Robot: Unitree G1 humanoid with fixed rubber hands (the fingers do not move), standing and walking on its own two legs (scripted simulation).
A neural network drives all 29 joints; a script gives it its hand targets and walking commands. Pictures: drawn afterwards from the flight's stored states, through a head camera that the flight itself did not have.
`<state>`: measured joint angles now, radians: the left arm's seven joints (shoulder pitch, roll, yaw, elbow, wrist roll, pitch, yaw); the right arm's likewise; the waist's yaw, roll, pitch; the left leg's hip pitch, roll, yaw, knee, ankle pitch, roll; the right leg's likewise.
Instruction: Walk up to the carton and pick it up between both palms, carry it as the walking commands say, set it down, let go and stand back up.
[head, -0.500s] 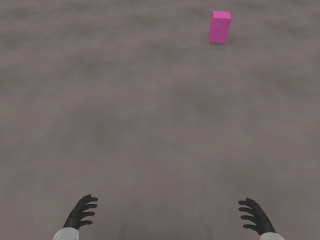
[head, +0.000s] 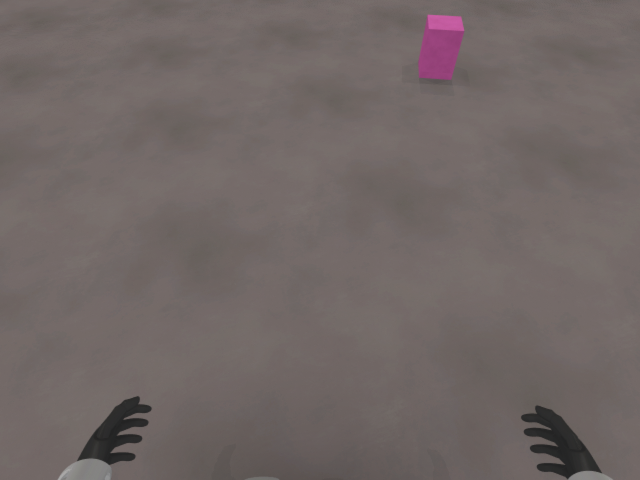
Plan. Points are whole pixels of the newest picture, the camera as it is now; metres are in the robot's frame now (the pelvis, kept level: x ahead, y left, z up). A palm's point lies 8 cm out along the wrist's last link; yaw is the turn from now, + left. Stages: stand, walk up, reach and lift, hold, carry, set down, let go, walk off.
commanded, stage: stand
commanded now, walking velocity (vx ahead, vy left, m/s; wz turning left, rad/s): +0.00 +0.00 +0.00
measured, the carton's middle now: (439, 47) +2.50 -0.67 -0.61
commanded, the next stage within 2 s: walk up in 1.76 s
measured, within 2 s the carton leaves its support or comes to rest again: neither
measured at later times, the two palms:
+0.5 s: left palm out of the picture +0.12 +0.30 -0.07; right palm out of the picture +0.13 -0.30 -0.07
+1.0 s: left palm out of the picture +0.10 +0.31 -0.07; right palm out of the picture +0.10 -0.31 -0.08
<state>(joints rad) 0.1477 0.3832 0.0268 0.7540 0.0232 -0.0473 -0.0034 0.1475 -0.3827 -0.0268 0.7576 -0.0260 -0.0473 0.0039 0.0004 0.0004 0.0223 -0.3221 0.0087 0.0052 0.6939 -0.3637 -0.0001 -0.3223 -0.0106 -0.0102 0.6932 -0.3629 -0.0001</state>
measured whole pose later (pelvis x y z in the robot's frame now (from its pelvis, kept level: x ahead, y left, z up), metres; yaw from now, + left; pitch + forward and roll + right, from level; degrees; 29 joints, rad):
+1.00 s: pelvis +0.00 +0.00 +0.03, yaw +0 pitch -2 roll +0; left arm 0.08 0.39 0.00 1.05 0.01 -0.03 0.00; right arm 0.09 -0.39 0.00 1.05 -0.01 -0.03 0.00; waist 0.00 0.00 0.04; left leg -0.13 0.01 0.01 0.36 -0.19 -0.01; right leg -0.14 -0.01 -0.01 0.37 -0.19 0.00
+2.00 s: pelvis +0.01 +0.00 +0.03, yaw -2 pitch -1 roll +1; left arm 0.13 0.42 0.03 1.00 0.02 -0.02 -0.05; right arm 0.12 -0.41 -0.04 1.01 -0.03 -0.05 0.03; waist 0.01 -0.01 0.00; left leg -0.14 0.02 0.04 0.38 -0.28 0.02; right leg -0.21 -0.02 0.00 0.50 -0.36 -0.03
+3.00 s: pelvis +0.47 -0.14 +0.02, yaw -16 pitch +0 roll +2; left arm 0.11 0.50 0.07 0.80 0.01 -0.07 -0.13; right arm 0.37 -0.52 -0.09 0.83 0.00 -0.13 0.07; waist -0.08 -0.06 0.02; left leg -0.05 0.01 0.21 0.31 -0.26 0.02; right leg -0.60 -0.12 -0.01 0.66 -0.07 0.00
